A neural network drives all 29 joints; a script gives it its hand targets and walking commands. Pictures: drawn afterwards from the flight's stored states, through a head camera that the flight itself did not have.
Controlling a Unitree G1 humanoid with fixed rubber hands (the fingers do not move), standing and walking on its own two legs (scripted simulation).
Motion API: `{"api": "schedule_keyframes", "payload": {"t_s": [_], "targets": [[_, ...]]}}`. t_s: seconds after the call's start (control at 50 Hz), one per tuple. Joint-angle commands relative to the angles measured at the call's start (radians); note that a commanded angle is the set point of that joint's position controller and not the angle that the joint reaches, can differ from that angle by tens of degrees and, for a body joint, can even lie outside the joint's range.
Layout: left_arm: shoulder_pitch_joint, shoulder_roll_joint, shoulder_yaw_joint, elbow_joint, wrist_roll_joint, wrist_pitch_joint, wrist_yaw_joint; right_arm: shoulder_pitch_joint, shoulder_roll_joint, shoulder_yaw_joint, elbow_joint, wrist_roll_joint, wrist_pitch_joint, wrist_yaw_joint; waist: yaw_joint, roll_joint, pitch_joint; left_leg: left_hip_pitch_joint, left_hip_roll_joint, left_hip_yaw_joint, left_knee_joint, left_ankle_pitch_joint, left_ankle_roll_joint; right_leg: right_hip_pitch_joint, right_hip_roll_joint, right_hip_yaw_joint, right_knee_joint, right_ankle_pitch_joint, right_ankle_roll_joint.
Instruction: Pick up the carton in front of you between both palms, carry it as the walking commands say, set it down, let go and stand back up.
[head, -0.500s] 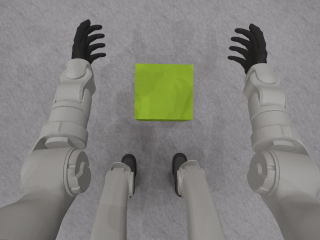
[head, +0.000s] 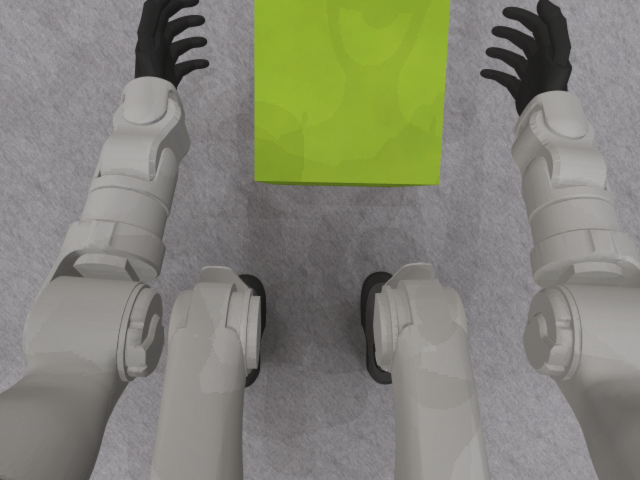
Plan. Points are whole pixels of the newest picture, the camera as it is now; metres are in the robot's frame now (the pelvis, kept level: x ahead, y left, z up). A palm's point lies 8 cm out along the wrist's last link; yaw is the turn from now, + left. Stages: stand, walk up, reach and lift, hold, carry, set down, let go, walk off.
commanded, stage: reach and lift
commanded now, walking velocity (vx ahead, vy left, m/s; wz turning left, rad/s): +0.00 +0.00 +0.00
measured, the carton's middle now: (340, 113) +0.51 -0.05 -0.31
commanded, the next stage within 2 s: none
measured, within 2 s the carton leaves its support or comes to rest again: leaves its support in 1.08 s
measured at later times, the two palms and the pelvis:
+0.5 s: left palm (191, 92) +0.52 +0.14 -0.24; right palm (482, 100) +0.51 -0.22 -0.25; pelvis -0.01 -0.01 -0.07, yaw +1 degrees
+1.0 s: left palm (218, 88) +0.52 +0.11 -0.24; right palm (462, 94) +0.51 -0.19 -0.24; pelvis -0.01 +0.00 -0.06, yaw +0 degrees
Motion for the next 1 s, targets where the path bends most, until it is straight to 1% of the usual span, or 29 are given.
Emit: {"api": "schedule_keyframes", "payload": {"t_s": [0.0, 0.08, 0.16, 0.2, 0.22, 0.24, 0.26, 0.28, 0.34, 0.4, 0.48, 0.56, 0.62, 0.68, 0.72, 0.76, 0.78, 0.8, 0.82, 0.86, 0.9, 0.94, 0.98], "targets": [[-0.304, 0.098, 0.008, -0.028, -0.009, -0.013, -0.001, -0.293, -0.141, -0.002, -0.023, 0.007, -0.013, -0.005, -0.024, -0.004, -1.046, 0.598, 0.006, 0.095, -0.103, 0.137, -0.005, 0.524, -0.022, -0.100, -0.132, 0.182, 0.003], [-0.377, 0.122, 0.004, 0.078, -0.018, -0.031, -0.008, -0.374, -0.152, 0.021, 0.077, 0.012, -0.030, -0.016, -0.018, -0.010, -0.945, 0.535, 0.017, 0.087, -0.048, 0.094, -0.002, 0.486, -0.034, -0.084, -0.077, 0.131, 0.001], [-0.439, 0.150, -0.015, 0.143, -0.042, -0.060, -0.013, -0.442, -0.165, 0.051, 0.132, 0.026, -0.055, -0.027, -0.018, -0.015, -0.919, 0.503, 0.024, 0.082, 0.014, 0.127, -0.004, 0.492, -0.040, -0.070, -0.016, 0.164, 0.000], [-0.467, 0.167, -0.031, 0.144, -0.063, -0.076, -0.011, -0.470, -0.176, 0.071, 0.127, 0.041, -0.067, -0.036, -0.021, -0.017, -0.961, 0.513, 0.026, 0.085, 0.046, 0.167, -0.005, 0.531, -0.042, -0.067, 0.015, 0.212, 0.001], [-0.480, 0.177, -0.043, 0.135, -0.073, -0.083, -0.009, -0.483, -0.182, 0.073, 0.108, 0.048, -0.073, -0.041, -0.029, -0.016, -0.982, 0.530, 0.027, 0.083, 0.056, 0.176, -0.002, 0.527, -0.041, -0.072, 0.026, 0.224, 0.001], [-0.488, 0.182, -0.054, 0.133, -0.079, -0.089, -0.007, -0.489, -0.186, 0.074, 0.094, 0.061, -0.078, -0.045, -0.034, -0.001, -0.995, 0.550, 0.027, 0.085, 0.069, 0.196, -0.002, 0.523, -0.039, -0.072, 0.034, 0.245, 0.000], [-0.487, 0.177, -0.059, 0.128, -0.081, -0.093, -0.004, -0.485, -0.189, 0.084, 0.091, 0.070, -0.083, -0.047, -0.027, 0.015, -1.005, 0.553, 0.025, 0.090, 0.081, 0.217, -0.004, 0.535, -0.038, -0.068, 0.045, 0.268, -0.004], [-0.482, 0.169, -0.059, 0.114, -0.082, -0.097, -0.001, -0.479, -0.189, 0.094, 0.089, 0.073, -0.087, -0.047, -0.019, 0.018, -1.004, 0.533, 0.021, 0.094, 0.086, 0.230, -0.006, 0.556, -0.036, -0.062, 0.056, 0.288, -0.008], [-0.424, 0.120, -0.088, 0.104, -0.116, -0.105, -0.001, -0.439, -0.179, 0.113, 0.086, 0.074, -0.096, -0.049, -0.034, 0.007, -1.031, 0.543, 0.012, 0.092, 0.106, 0.301, -0.011, 0.606, -0.027, -0.063, 0.076, 0.365, -0.009], [-0.379, 0.103, -0.104, 0.108, -0.135, -0.107, -0.002, -0.394, -0.153, 0.122, 0.082, 0.074, -0.094, -0.051, -0.048, -0.012, -1.045, 0.517, 0.004, 0.099, 0.112, 0.309, -0.011, 0.650, -0.024, -0.063, 0.079, 0.397, -0.010], [-0.353, 0.102, -0.076, 0.141, -0.116, -0.109, -0.004, -0.373, -0.118, 0.118, 0.109, 0.060, -0.086, -0.048, -0.033, -0.031, -0.937, 0.431, 0.000, 0.099, 0.100, 0.246, -0.008, 0.601, -0.025, -0.054, 0.067, 0.343, -0.010], [-0.357, 0.108, -0.052, 0.162, -0.094, -0.114, -0.001, -0.397, -0.106, 0.123, 0.106, 0.058, -0.086, -0.047, -0.015, -0.039, -0.897, 0.419, 0.000, 0.096, 0.089, 0.219, -0.003, 0.561, -0.025, -0.053, 0.059, 0.300, -0.007], [-0.376, 0.103, -0.053, 0.169, -0.089, -0.117, 0.002, -0.419, -0.098, 0.132, 0.103, 0.064, -0.086, -0.047, -0.010, -0.037, -0.886, 0.429, 0.000, 0.093, 0.082, 0.205, -0.001, 0.538, -0.025, -0.055, 0.051, 0.271, -0.007], [-0.416, 0.054, -0.088, 0.162, -0.104, -0.120, 0.003, -0.454, -0.051, 0.164, 0.103, 0.079, -0.089, -0.045, -0.014, -0.029, -0.888, 0.448, -0.006, 0.091, 0.073, 0.201, 0.001, 0.525, -0.022, -0.057, 0.041, 0.254, -0.012], [-0.451, 0.000, -0.114, 0.159, -0.112, -0.123, 0.004, -0.485, -0.002, 0.187, 0.107, 0.082, -0.092, -0.045, -0.022, -0.020, -0.893, 0.463, -0.015, 0.089, 0.068, 0.201, 0.001, 0.521, -0.016, -0.059, 0.034, 0.244, -0.015], [-0.464, -0.027, -0.109, 0.170, -0.100, -0.126, 0.010, -0.496, 0.010, 0.177, 0.126, 0.063, -0.096, -0.051, -0.035, -0.011, -0.890, 0.479, -0.022, 0.087, 0.066, 0.197, -0.002, 0.518, -0.011, -0.062, 0.028, 0.234, -0.014], [-0.473, -0.063, -0.117, 0.173, -0.091, -0.127, 0.010, -0.513, 0.052, 0.197, 0.124, 0.062, -0.098, -0.048, -0.029, -0.010, -0.887, 0.493, -0.026, 0.087, 0.065, 0.196, 0.000, 0.515, -0.007, -0.063, 0.027, 0.229, -0.012], [-0.465, -0.064, -0.097, 0.188, -0.071, -0.129, 0.015, -0.513, 0.062, 0.188, 0.141, 0.055, -0.100, -0.048, -0.020, -0.011, -0.880, 0.500, -0.028, 0.088, 0.063, 0.194, 0.000, 0.510, -0.004, -0.066, 0.027, 0.222, -0.009], [-0.523, -0.187, -0.143, 0.155, -0.076, -0.130, -0.003, -0.564, 0.192, 0.237, 0.118, 0.058, -0.101, -0.030, -0.018, -0.007, -0.885, 0.501, -0.040, 0.087, 0.062, 0.199, 0.005, 0.517, 0.007, -0.066, 0.026, 0.225, -0.013], [-0.644, -0.439, -0.196, 0.159, -0.063, -0.123, -0.055, -0.679, 0.448, 0.286, 0.123, 0.055, -0.092, 0.021, -0.022, 0.005, -0.885, 0.480, -0.057, 0.089, 0.069, 0.200, 0.009, 0.495, 0.025, -0.068, 0.035, 0.232, -0.022], [-0.738, -0.662, -0.219, 0.153, -0.029, -0.097, -0.119, -0.772, 0.671, 0.298, 0.100, 0.020, -0.067, 0.085, -0.027, 0.008, -0.854, 0.457, -0.076, 0.096, 0.086, 0.188, 0.010, 0.468, 0.042, -0.076, 0.047, 0.222, -0.023], [-0.753, -0.796, -0.199, 0.136, 0.009, -0.071, -0.166, -0.800, 0.797, 0.288, 0.070, -0.002, -0.041, 0.134, -0.034, 0.023, -0.838, 0.442, -0.092, 0.109, 0.095, 0.179, 0.014, 0.445, 0.055, -0.089, 0.057, 0.214, -0.021], [-0.767, -0.879, -0.190, 0.097, 0.019, -0.052, -0.197, -0.810, 0.879, 0.292, 0.033, -0.009, -0.020, 0.164, -0.034, 0.022, -0.863, 0.433, -0.102, 0.120, 0.101, 0.199, 0.017, 0.450, 0.062, -0.097, 0.066, 0.237, -0.023]]}}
